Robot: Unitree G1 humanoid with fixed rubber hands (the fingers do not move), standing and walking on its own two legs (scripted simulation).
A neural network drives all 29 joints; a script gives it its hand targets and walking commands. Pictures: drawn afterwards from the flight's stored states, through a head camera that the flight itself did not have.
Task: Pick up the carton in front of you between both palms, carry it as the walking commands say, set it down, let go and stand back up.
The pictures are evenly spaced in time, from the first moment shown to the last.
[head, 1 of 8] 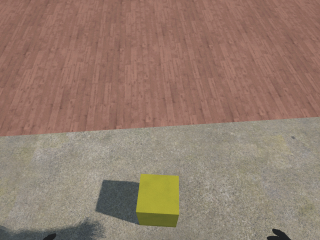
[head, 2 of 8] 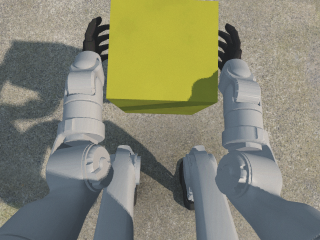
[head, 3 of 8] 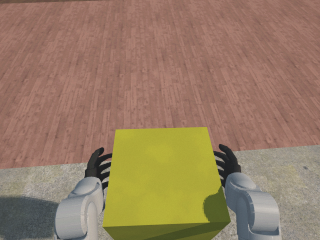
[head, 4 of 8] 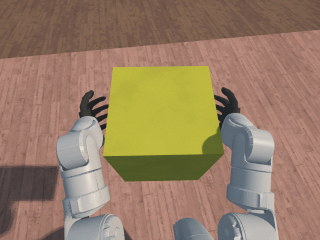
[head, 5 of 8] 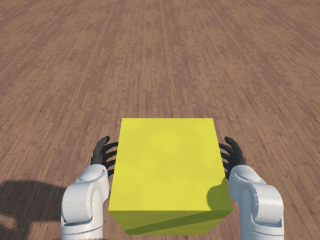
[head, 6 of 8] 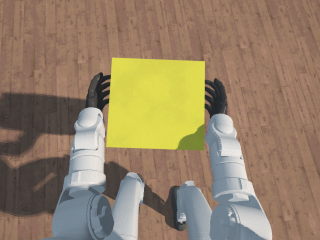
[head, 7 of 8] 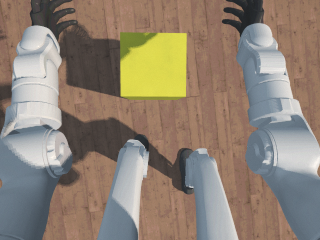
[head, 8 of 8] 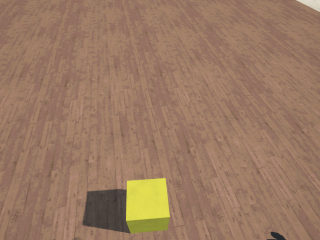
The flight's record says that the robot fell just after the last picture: no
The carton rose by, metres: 1.19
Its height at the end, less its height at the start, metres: +0.46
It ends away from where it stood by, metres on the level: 5.02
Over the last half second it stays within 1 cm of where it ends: yes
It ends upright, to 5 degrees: yes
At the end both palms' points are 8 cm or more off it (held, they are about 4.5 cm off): yes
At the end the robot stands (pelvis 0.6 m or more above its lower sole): yes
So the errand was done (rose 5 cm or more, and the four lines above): yes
